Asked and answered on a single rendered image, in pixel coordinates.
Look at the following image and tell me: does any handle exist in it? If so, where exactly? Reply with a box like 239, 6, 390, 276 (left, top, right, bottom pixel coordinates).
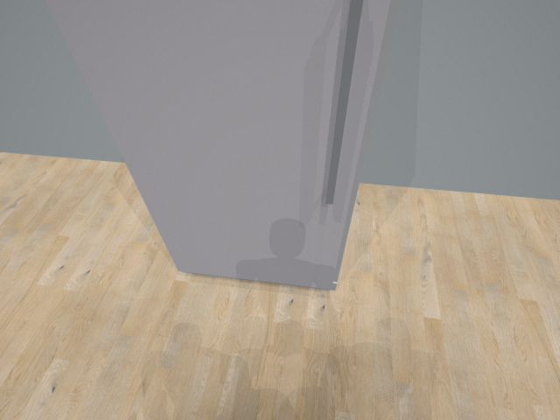
325, 0, 363, 204

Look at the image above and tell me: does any fridge door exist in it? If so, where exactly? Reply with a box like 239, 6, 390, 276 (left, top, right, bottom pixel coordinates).
46, 0, 390, 290

